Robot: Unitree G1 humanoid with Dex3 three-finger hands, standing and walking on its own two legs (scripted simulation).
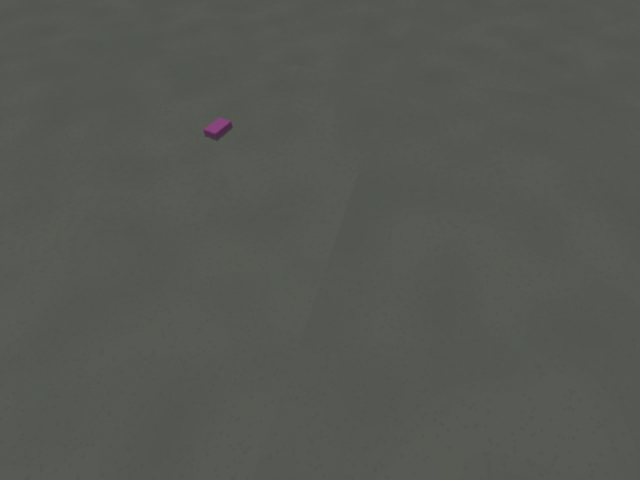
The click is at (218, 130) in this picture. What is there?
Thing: flat box
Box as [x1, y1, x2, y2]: [203, 117, 231, 138]
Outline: 230,121 219,117 203,129 204,133 209,136 217,138 231,126
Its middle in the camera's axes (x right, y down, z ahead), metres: -0.56 -0.64 +2.15
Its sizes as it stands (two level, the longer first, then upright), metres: 0.133 0.084 0.033
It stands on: the floor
